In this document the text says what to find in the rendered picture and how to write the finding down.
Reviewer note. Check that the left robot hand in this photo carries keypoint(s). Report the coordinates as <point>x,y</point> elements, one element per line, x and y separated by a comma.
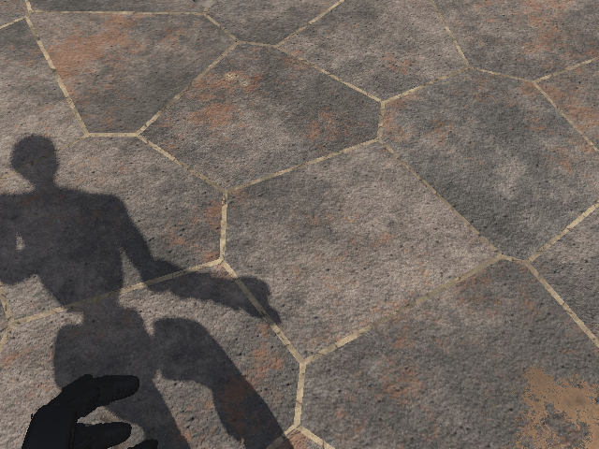
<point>54,426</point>

